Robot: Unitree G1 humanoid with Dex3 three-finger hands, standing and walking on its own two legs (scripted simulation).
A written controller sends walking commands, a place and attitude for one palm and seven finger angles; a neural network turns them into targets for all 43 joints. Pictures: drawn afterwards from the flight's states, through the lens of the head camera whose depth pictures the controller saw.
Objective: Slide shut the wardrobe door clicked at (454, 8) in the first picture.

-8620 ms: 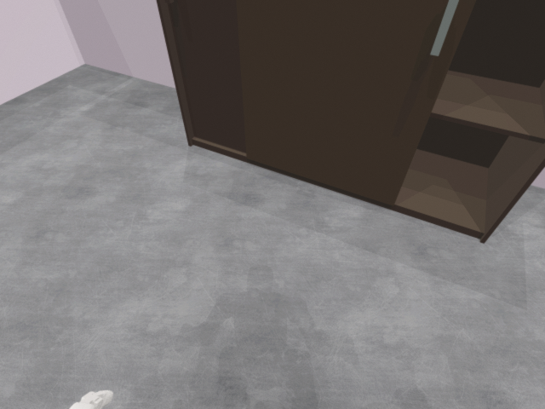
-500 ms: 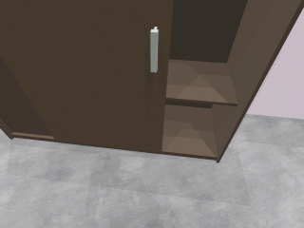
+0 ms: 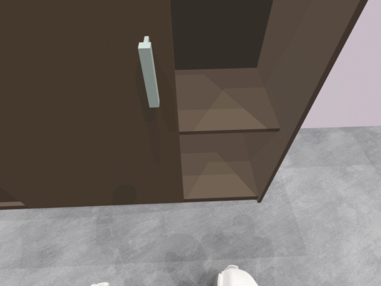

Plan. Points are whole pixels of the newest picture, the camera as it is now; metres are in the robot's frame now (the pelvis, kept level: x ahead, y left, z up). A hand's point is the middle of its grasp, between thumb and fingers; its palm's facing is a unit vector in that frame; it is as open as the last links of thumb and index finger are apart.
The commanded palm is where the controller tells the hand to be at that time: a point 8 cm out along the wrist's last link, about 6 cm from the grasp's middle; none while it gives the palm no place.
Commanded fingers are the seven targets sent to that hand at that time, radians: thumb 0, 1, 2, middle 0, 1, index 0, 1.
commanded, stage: take the last steps up to it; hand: left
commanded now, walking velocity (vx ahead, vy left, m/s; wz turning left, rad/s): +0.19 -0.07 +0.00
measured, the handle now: (150, 73) +0.59 +0.10 +0.13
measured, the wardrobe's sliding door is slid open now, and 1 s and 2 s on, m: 0.41 0.41 0.41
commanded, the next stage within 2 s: come to a stop and stand still in 0.10 s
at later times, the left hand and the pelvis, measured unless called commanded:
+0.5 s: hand out of the picture +0.15 +0.14 -0.16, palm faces +0.08 -0.97 -0.23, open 7.3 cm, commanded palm none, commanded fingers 0.00 0.90 0.90 -0.20 -0.30 -0.20 -0.30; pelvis +0.13 -0.04 +0.01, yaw +0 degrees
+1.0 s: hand out of the picture +0.10 +0.13 -0.15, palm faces +0.01 -0.96 -0.26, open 7.4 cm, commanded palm none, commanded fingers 0.00 0.90 0.90 -0.20 -0.30 -0.20 -0.30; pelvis +0.08 -0.06 +0.01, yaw -1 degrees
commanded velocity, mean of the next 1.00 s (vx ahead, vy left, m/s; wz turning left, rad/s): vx -0.04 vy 0.01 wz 0.01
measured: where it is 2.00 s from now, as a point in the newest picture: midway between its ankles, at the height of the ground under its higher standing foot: outside the picture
